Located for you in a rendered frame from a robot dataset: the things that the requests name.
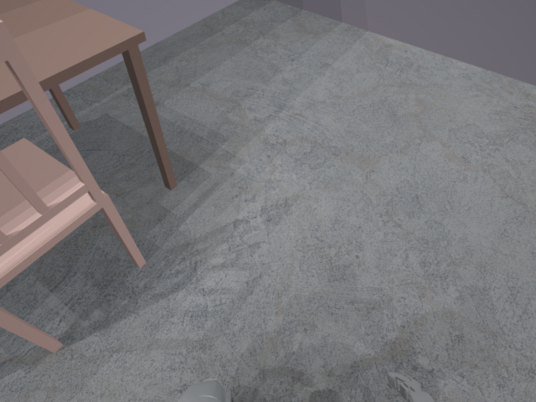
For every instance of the table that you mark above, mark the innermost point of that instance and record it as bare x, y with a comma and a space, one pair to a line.
61, 39

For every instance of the robot left thigh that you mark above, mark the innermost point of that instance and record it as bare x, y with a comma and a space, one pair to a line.
208, 391

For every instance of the robot right hand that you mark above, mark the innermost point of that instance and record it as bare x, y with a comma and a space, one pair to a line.
408, 388

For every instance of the chair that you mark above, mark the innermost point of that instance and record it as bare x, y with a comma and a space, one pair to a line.
42, 200

